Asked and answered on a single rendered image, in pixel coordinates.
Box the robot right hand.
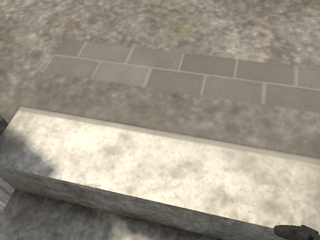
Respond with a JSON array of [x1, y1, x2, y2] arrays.
[[274, 225, 320, 240]]

